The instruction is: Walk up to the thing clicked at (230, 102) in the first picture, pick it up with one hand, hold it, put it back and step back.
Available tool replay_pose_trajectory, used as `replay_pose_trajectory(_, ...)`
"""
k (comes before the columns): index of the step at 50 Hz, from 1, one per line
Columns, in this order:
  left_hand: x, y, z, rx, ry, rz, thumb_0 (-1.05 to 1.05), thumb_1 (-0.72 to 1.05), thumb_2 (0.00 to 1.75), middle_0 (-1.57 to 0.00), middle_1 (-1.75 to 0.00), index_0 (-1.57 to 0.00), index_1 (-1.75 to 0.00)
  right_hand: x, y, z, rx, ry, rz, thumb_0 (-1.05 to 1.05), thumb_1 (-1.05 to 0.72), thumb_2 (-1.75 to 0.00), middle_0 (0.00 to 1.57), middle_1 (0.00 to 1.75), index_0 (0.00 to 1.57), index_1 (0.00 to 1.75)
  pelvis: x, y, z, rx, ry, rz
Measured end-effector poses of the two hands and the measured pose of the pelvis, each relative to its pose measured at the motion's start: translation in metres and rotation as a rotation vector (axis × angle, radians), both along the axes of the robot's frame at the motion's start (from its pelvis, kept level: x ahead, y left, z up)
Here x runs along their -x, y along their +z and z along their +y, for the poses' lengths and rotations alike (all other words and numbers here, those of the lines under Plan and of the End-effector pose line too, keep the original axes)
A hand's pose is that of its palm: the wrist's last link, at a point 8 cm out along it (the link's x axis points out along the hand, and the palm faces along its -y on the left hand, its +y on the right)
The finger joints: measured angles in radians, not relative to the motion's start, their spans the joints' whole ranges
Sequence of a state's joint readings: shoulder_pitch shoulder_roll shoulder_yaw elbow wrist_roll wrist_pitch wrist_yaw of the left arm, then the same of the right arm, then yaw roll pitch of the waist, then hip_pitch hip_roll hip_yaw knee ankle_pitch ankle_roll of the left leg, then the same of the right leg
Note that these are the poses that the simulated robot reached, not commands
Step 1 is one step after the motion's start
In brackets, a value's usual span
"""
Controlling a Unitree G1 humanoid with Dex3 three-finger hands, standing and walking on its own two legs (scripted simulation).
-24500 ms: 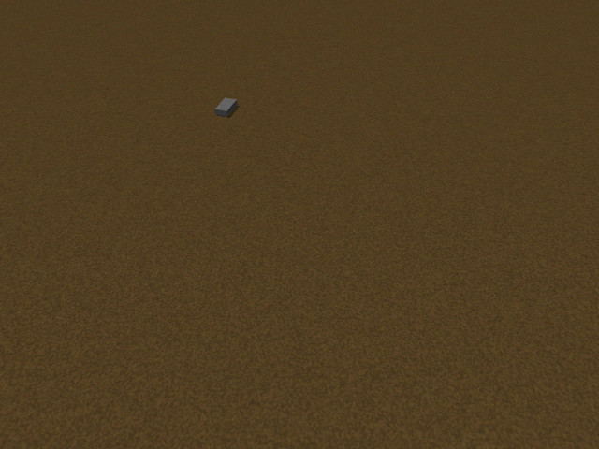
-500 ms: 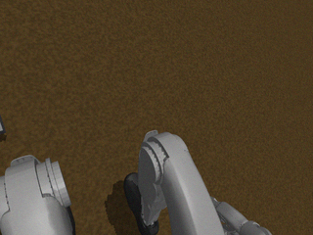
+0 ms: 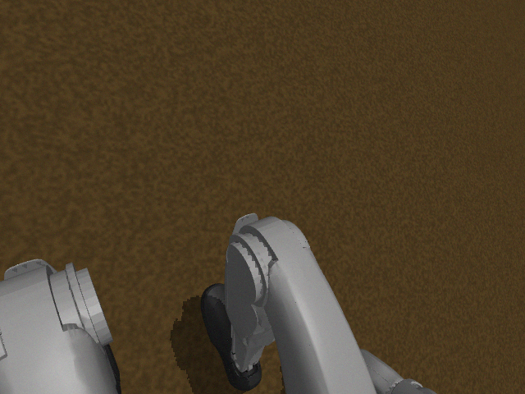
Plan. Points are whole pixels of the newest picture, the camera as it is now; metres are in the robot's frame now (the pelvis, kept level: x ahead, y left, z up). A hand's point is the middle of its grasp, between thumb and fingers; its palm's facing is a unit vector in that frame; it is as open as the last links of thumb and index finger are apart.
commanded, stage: close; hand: left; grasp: from above
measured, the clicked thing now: out of the picture +0.40 +0.37 -0.28
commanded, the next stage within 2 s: settle in 1.64 s
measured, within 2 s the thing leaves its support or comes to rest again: leaves its support in 2.00 s
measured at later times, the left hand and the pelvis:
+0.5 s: hand out of the picture +0.38 +0.36 -0.26, palm faces -0.45 -0.22 -0.87, open 12.6 cm; pelvis +0.00 +0.00 +0.00, yaw +0 degrees
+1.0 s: hand out of the picture +0.38 +0.37 -0.25, palm faces -0.39 -0.22 -0.89, open 11.2 cm; pelvis +0.00 +0.00 +0.00, yaw +0 degrees
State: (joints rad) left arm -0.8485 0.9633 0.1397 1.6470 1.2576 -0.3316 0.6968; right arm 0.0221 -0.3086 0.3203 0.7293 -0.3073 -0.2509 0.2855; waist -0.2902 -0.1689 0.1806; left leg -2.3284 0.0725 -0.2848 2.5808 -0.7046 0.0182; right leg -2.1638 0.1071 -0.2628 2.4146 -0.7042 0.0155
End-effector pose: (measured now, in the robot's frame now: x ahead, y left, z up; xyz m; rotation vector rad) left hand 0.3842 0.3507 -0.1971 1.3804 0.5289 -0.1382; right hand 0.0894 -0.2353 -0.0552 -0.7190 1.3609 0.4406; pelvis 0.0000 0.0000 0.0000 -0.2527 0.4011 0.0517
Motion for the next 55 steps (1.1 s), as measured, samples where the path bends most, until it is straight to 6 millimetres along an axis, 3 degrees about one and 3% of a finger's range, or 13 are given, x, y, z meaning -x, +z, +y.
replay_pose_trajectory(8,0.003,0.007,-0.001,-0.066,0.01,-0.039,0.0,-0.39,0.9,-0.13,-0.98,-0.15,-0.96,-0.012,0.01,-0.007,0.02,0.02,-0.071,0.01,-0.88,-0.89,0.2,0.3,0.2,0.3,0.005,-0.001,0.002,0.0,-0.003,-0.004)
replay_pose_trajectory(20,-0.001,0.0,0.024,-0.062,0.156,0.064,0.0,-0.28,0.8,-0.2,-0.93,-0.23,-0.9,-0.007,0.015,-0.014,0.026,-0.002,-0.059,0.01,-0.89,-0.89,0.2,0.3,0.2,0.3,0.002,-0.001,0.0,-0.004,0.004,0.014)
replay_pose_trajectory(27,-0.007,-0.003,0.01,-0.008,0.068,0.07,0.0,-0.22,0.75,-0.25,-0.9,-0.28,-0.86,0.002,0.006,-0.004,-0.006,-0.009,-0.007,0.01,-0.89,-0.89,0.2,0.3,0.2,0.3,0.0,0.001,-0.001,-0.004,0.005,0.007)
replay_pose_trajectory(36,-0.003,0.002,-0.008,-0.028,-0.014,-0.005,0.0,-0.15,0.7,-0.3,-0.84,-0.34,-0.8,-0.003,0.002,-0.001,-0.016,0.01,-0.036,0.01,-0.88,-0.89,0.2,0.3,0.2,0.3,0.004,0.001,-0.001,-0.002,-0.007,-0.01)
replay_pose_trajectory(49,0.001,0.004,0.021,-0.049,0.146,0.021,-0.01,-0.05,0.59,-0.4,-0.72,-0.46,-0.69,-0.008,0.02,-0.014,0.036,0.008,-0.075,0.01,-0.88,-0.89,0.2,0.3,0.2,0.3,0.005,0.001,0.001,0.001,0.0,0.005)
replay_pose_trajectory(55,-0.002,0.001,0.025,-0.031,0.117,0.059,-0.01,-0.03,0.53,-0.44,-0.68,-0.5,-0.64,-0.003,0.018,-0.011,0.039,0.003,-0.041,0.01,-0.89,-0.89,0.2,0.3,0.2,0.3,0.003,0.001,0.001,0.003,0.005,0.004)
